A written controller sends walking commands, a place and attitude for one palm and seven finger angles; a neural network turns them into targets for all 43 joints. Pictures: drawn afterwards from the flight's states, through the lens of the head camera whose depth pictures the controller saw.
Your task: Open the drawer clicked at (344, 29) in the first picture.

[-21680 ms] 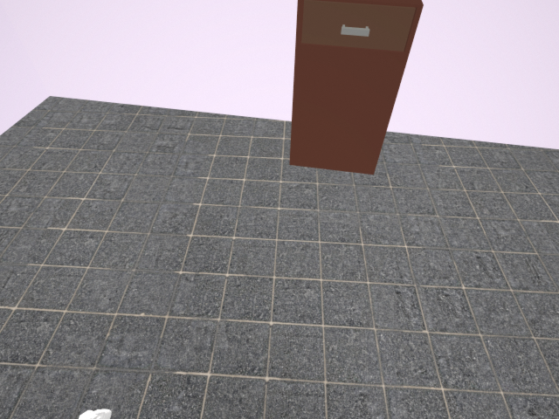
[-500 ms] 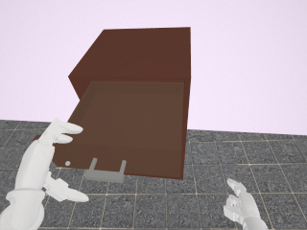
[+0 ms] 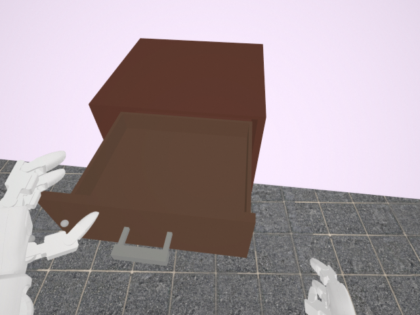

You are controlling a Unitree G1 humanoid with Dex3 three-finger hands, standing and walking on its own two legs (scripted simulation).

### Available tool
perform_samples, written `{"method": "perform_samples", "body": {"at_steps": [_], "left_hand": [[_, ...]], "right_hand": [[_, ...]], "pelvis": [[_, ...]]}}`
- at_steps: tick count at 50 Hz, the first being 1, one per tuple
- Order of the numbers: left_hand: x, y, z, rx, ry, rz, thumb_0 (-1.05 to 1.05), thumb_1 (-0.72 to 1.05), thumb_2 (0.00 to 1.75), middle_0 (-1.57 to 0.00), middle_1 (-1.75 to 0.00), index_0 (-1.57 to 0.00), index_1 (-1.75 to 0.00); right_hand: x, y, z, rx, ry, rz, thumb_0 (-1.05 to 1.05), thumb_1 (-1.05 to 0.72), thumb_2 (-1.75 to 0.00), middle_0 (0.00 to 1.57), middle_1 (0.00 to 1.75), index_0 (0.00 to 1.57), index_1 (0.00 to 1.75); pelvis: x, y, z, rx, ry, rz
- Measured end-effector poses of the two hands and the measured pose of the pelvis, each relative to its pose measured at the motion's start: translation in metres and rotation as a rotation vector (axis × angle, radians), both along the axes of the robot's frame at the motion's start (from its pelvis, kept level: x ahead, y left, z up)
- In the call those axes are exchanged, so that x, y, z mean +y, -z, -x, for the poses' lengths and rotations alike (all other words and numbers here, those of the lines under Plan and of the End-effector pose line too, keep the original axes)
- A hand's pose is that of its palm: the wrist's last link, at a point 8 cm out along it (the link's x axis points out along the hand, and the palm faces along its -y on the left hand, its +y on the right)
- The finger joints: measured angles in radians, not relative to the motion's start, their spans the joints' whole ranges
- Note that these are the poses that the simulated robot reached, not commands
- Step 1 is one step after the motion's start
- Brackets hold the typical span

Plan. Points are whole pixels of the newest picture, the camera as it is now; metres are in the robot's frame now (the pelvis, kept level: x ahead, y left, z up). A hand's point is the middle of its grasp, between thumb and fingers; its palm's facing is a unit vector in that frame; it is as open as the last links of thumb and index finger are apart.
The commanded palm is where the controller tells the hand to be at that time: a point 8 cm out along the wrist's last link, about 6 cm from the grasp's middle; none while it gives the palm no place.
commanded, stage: draw the hand back to the body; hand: left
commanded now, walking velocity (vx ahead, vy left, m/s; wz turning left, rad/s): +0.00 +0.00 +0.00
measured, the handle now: (143, 244) +0.25 +0.17 -0.02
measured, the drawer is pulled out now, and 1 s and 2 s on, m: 0.30 0.30 0.30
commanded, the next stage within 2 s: step back with the hand held close in 0.40 s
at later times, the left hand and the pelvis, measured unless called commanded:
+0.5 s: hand (57, 226) +0.18 +0.24 +0.16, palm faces +0.44 -0.81 -0.39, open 7.5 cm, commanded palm +0.13 +0.28 +0.17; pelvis +0.00 +0.00 +0.00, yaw +1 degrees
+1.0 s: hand (41, 262) +0.14 +0.24 +0.15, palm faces +0.39 -0.78 -0.49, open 7.4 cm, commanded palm +0.07 +0.28 +0.17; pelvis -0.05 +0.00 -0.01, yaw +2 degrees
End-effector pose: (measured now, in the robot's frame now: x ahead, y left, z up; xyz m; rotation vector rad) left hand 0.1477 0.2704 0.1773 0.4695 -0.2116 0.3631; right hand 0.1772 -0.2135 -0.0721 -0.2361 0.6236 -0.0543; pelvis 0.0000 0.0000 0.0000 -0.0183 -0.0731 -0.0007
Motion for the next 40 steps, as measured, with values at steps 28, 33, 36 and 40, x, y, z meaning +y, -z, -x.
{"method": "perform_samples", "body": {"at_steps": [28,33,36,40], "left_hand": [[0.007,-0.002,0.007,0.0,-0.06,-0.008,0.01,0.88,0.9,-0.21,-0.31,-0.21,-0.3],[0.005,-0.006,0.006,-0.002,-0.026,-0.056,0.01,0.89,0.9,-0.21,-0.3,-0.21,-0.3],[0.0,-0.003,0.008,0.026,0.012,-0.074,0.01,0.89,0.9,-0.21,-0.3,-0.21,-0.3],[0.0,0.0,0.017,0.062,0.036,-0.099,0.01,0.89,0.9,-0.21,-0.3,-0.21,-0.3]], "right_hand": [[0.002,0.0,-0.006,-0.007,-0.016,-0.024,0.02,-0.9,-0.9,0.2,0.3,0.2,0.3],[-0.009,0.003,0.004,0.028,0.026,-0.004,0.02,-0.9,-0.9,0.2,0.3,0.2,0.3],[-0.017,0.005,0.012,0.043,0.065,0.008,0.02,-0.9,-0.9,0.2,0.3,0.2,0.3],[-0.024,0.009,0.025,0.058,0.114,0.016,0.02,-0.9,-0.9,0.2,0.3,0.2,0.3]], "pelvis": [[-0.006,0.001,0.003,0.014,-0.016,-0.001],[-0.006,0.003,0.01,0.066,-0.021,-0.004],[-0.003,0.004,0.016,0.084,-0.02,-0.011],[0.0,0.007,0.024,0.094,-0.021,-0.019]]}}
